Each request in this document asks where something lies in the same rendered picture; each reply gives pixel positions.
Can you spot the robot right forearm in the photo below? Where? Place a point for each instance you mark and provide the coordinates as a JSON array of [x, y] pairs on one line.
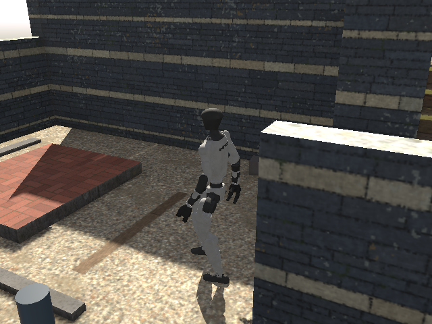
[[236, 173]]

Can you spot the robot left upper arm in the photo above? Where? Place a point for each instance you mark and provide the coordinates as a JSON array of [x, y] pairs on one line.
[[205, 151]]

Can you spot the right robot foot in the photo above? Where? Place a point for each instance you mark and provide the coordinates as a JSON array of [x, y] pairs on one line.
[[198, 251]]

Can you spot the robot right upper arm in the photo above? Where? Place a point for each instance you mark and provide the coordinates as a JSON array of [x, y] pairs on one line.
[[234, 156]]

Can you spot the robot right hand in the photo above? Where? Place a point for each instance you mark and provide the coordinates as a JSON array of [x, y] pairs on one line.
[[234, 188]]

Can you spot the robot left hand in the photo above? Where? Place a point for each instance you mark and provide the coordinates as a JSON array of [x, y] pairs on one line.
[[185, 212]]

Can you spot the robot left forearm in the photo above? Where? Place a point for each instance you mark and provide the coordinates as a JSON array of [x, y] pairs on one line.
[[200, 188]]

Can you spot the humanoid robot head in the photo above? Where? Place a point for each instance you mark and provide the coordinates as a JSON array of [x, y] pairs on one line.
[[211, 118]]

